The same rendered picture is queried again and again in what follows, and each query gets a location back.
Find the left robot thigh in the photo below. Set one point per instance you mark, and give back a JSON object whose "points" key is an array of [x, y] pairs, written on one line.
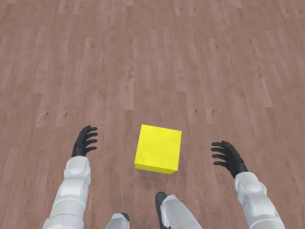
{"points": [[118, 223]]}

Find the robot right foot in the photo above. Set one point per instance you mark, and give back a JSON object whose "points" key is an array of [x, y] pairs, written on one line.
{"points": [[159, 197]]}

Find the right robot forearm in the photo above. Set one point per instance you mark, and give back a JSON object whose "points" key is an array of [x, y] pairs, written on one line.
{"points": [[258, 209]]}

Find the left robot forearm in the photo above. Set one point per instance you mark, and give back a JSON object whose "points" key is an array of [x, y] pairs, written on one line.
{"points": [[70, 202]]}

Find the robot right hand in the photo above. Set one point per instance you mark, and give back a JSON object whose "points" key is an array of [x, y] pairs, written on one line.
{"points": [[234, 163]]}

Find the carton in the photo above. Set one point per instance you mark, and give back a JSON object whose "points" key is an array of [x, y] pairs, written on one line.
{"points": [[158, 149]]}

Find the robot left hand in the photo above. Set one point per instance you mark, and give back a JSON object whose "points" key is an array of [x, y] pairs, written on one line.
{"points": [[79, 148]]}

